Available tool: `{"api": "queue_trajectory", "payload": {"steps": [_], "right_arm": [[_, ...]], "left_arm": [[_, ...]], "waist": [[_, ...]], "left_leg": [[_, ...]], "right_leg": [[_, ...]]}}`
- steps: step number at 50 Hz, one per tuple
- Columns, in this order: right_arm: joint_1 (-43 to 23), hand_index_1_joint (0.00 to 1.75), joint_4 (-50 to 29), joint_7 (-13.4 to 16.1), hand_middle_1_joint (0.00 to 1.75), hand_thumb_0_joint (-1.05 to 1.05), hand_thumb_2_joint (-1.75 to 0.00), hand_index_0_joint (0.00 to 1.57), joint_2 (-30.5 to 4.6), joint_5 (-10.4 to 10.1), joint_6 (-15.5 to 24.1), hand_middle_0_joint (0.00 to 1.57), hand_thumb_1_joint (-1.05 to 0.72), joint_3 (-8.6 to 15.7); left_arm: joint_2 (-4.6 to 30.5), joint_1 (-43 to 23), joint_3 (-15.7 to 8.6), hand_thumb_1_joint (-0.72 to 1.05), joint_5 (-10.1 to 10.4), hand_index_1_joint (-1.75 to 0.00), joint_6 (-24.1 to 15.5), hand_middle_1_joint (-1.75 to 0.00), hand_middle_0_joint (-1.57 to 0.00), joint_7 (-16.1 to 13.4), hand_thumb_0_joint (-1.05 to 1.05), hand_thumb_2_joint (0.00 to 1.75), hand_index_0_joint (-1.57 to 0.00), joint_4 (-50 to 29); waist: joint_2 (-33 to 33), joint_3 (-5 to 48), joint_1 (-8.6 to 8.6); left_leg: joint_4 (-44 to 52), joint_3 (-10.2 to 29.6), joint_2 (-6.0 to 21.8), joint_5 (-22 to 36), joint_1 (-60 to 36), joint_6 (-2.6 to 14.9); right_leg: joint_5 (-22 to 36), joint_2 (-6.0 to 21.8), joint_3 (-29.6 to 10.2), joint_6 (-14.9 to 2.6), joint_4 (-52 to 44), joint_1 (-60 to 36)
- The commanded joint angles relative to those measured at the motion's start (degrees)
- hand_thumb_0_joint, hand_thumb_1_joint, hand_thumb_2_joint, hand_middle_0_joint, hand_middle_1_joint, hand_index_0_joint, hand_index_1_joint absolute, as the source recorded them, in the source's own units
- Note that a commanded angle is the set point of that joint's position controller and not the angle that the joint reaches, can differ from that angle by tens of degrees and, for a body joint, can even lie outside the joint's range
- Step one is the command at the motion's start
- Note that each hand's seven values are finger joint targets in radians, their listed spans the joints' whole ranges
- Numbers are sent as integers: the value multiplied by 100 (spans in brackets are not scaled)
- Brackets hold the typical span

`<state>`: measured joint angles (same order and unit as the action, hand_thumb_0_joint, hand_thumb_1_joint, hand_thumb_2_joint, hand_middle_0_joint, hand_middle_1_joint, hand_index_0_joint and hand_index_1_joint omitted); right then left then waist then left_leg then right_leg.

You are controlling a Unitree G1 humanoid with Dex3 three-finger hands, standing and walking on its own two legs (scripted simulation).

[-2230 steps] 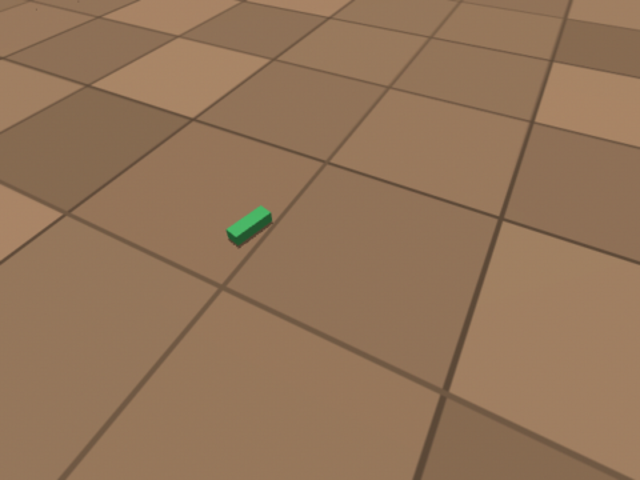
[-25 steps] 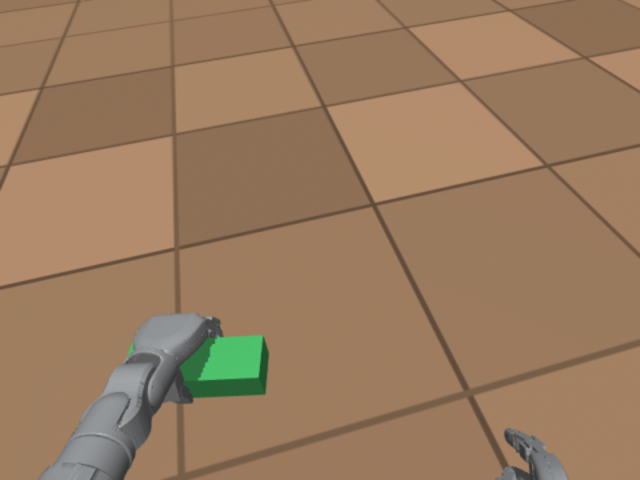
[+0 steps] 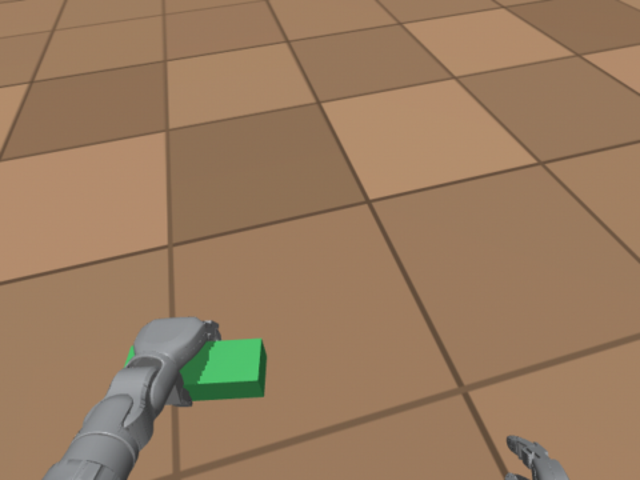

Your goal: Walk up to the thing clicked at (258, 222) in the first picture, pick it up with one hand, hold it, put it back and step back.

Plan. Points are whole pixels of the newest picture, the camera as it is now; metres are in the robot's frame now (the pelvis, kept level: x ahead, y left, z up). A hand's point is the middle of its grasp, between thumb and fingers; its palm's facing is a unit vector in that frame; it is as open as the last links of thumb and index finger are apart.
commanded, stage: crouch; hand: left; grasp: from above
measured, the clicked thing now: (197, 371) +0.30 +0.21 -0.09
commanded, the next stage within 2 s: lower in 1.72 s
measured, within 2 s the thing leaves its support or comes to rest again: neither
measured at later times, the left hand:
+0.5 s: hand (226, 392) +0.33 +0.21 -0.28, palm faces -0.41 +0.08 -0.91, open 9.6 cm
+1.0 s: hand (254, 413) +0.36 +0.20 -0.49, palm faces -0.45 +0.02 -0.89, open 9.6 cm
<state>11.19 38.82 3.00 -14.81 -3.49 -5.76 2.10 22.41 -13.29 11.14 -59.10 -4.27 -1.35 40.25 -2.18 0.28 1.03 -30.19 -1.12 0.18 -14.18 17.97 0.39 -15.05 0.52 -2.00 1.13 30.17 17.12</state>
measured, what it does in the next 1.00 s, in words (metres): lowers itself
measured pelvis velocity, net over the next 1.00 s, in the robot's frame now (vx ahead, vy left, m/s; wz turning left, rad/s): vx -0.07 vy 0.00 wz -0.04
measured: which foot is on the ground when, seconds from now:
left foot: down 0.00-1.00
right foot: down 0.00-1.00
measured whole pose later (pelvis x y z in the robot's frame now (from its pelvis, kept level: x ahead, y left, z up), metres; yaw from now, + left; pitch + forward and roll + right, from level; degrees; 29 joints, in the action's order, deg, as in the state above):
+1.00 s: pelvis -0.07 +0.00 -0.32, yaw -2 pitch +38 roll -5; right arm 9.5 43.7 -3.2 -13.4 5.9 3.2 1.4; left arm 27.3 -46.4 1.8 -72.8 -8.7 -24.9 75.4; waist -1.1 10.6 10.7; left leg -115.7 4.0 0.4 -36.9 116.6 0.0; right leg -38.5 -1.1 2.0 1.4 113.7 112.9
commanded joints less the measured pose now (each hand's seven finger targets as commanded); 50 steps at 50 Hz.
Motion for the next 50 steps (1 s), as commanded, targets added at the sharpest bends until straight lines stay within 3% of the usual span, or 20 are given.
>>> {"api": "queue_trajectory", "payload": {"steps": [1, 4, 6, 12, 14, 17, 20, 22, 26, 27, 30, 34, 35, 36, 38, 39, 43, 46, 48, 50], "right_arm": [[-194, 30, -629, 32, 30, 0, -90, 20, -766, 87, 200, 20, -89, 291], [-80, 30, -485, -19, 30, 0, -90, 20, -818, 164, 195, 20, -90, 308], [32, 30, -421, -72, 30, 0, -90, 20, -844, 219, 225, 20, -90, 347], [436, 30, -460, -215, 30, 0, -90, 20, -955, 359, 295, 20, -90, 493], [529, 30, -370, -201, 30, 0, -90, 20, -999, 388, 308, 20, -90, 507], [606, 30, -203, -141, 30, 0, -90, 20, -1003, 443, 403, 20, -90, 508], [688, 30, -159, -91, 30, 0, -90, 20, -1006, 504, 526, 20, -90, 548], [690, 30, -151, -58, 30, 0, -90, 20, -1001, 542, 587, 20, -90, 556], [699, 30, -84, -33, 30, 0, -90, 20, -981, 605, 649, 20, -90, 544], [754, 30, -20, -44, 30, 0, -90, 20, -1014, 646, 677, 20, -90, 533], [750, 30, -25, -63, 30, 0, -90, 20, -1052, 663, 720, 20, -90, 519], [754, 30, 39, -145, 30, 0, -90, 20, -976, 706, 794, 20, -89, 451], [786, 30, 76, -171, 30, 0, -90, 20, -1001, 706, 821, 20, -89, 431], [802, 30, 99, -184, 30, 0, -90, 20, -1043, 710, 844, 20, -89, 434], [848, 30, 132, -250, 30, 0, -90, 20, -1030, 754, 886, 20, -90, 394], [893, 30, 159, -284, 30, 0, -90, 20, -1023, 776, 896, 20, -90, 362], [972, 30, 279, -396, 30, 0, -90, 20, -1033, 868, 942, 20, -90, 335], [1006, 30, 322, -525, 30, 0, -90, 20, -1020, 943, 993, 20, -90, 345], [993, 30, 378, -560, 30, 0, -90, 20, -1058, 971, 984, 20, -91, 351], [989, 30, 394, -628, 30, 0, -90, 20, -1086, 1030, 1015, 20, -90, 356]], "left_arm": [[906, -1796, -424, 63, -110, -65, -122, -63, -104, -556, 0, 85, -102, -641], [1000, -2296, -453, 63, -291, -65, -235, -64, -104, -891, 0, 84, -102, -125], [871, -2409, -380, 65, -445, -62, -296, -61, -104, -1121, 0, 78, -104, 280], [910, -3297, -475, 59, -963, -62, -377, -62, -100, -1933, 0, 76, -100, 675], [855, -3667, -432, 62, -1056, -63, -277, -64, -101, -2111, 0, 74, -102, 972], [1103, -4033, -601, 68, -1078, -64, -113, -64, -106, -2301, 0, 78, -106, 1505], [1203, -4272, -712, 71, -992, -65, -4, -65, -107, -2377, 0, 79, -108, 1484], [1078, -4548, -602, 73, -930, -63, 47, -63, -109, -2342, 0, 79, -110, 1360], [1285, -4626, -735, 76, -880, -64, 128, -64, -112, -2247, 0, 83, -112, 1650], [1260, -4708, -742, 78, -872, -65, 146, -64, -114, -2207, 0, 84, -114, 1931], [1535, -4700, -907, 82, -864, -65, 129, -64, -117, -2158, 0, 84, -117, 2092], [1293, -4934, -804, 84, -772, -63, -49, -63, -117, -2107, 0, 82, -118, 2305], [1356, -5081, -831, 83, -801, -63, -106, -63, -116, -2103, 0, 82, -117, 2273], [1643, -5210, -958, 82, -869, -62, -165, -62, -116, -2133, 0, 81, -116, 2226], [1733, -5265, -1015, 82, -924, -64, -287, -64, -115, -2188, 0, 83, -116, 2163], [1642, -5293, -1000, 83, -968, -65, -346, -65, -117, -2241, 0, 86, -117, 2163], [1834, -5533, -1143, 77, -1165, -64, -491, -63, -114, -2508, 0, 86, -114, 2243], [1688, -5632, -1114, 77, -1252, -63, -485, -63, -113, -2660, 0, 84, -113, 2282], [1772, -5621, -1165, 74, -1346, -62, -422, -61, -112, -2752, 0, 84, -112, 2468], [1701, -5722, -1175, 76, -1336, -63, -375, -62, -112, -2819, 0, 84, -112, 2540]], "waist": [[437, 1226, 125], [362, 1323, 230], [234, 1485, 292], [-269, 2738, 359], [-341, 2914, 460], [-374, 3102, 495], [-322, 3688, 468], [-550, 4006, 586], [-378, 4265, 639], [-375, 4134, 742], [-464, 4298, 657], [-262, 4096, 864], [-342, 4206, 914], [-467, 4411, 850], [-493, 4718, 892], [-538, 4744, 966], [-756, 4996, 972], [-1176, 5136, 977], [-1301, 5132, 954], [-1389, 5087, 1041]], "left_leg": [[53, 15, -141, 965, -528, 46], [-520, 49, -136, 803, 4, 9], [-1072, 47, -109, 602, 474, -31], [-2718, 128, -42, 302, 1770, -54], [-3011, 168, -48, 63, 2161, -50], [-3542, 244, -28, -299, 2986, -13], [-4086, 243, -52, -701, 3706, 17], [-4328, 316, -36, -890, 3859, 0], [-4875, 273, -73, -1224, 4628, 41], [-5010, 363, -48, -1242, 4788, 47], [-5247, 464, -58, -1608, 5132, 10], [-5756, 389, -103, -2236, 6047, 77], [-5919, 400, -103, -2188, 6133, 83], [-6087, 355, -111, -2042, 6218, 89], [-6452, 319, -112, -1776, 6318, 109], [-6555, 314, -120, -1669, 6420, 108], [-6971, 266, -110, -1433, 6493, 101], [-7184, 308, -64, -1093, 6204, 50], [-7302, 349, -35, -1042, 6141, 31], [-7400, 410, -7, -1039, 6212, 1]], "right_leg": [[937, -171, 139, -151, -267, 297], [778, -174, 187, -165, 253, 900], [574, -179, 212, -198, 803, 1522], [195, -225, 308, -276, 2495, 3346], [37, -238, 345, -284, 2859, 3796], [-245, -244, 382, -302, 3461, 4515], [-541, -228, 371, -307, 3979, 4855], [-712, -214, 399, -319, 4315, 5233], [-1016, -216, 391, -324, 4751, 5595], [-1059, -203, 424, -311, 4924, 5929], [-1437, -214, 511, -367, 5347, 6403], [-1951, -231, 504, -359, 5614, 6842], [-1909, -219, 516, -358, 5759, 7019], [-1779, -233, 498, -359, 5901, 7045], [-1535, -238, 524, -340, 6129, 7138], [-1432, -223, 539, -339, 6238, 7225], [-1216, -256, 581, -330, 6575, 7513], [-1004, -245, 654, -365, 6895, 7895], [-1018, -245, 704, -372, 7068, 8181], [-991, -215, 747, -364, 7252, 8342]]}}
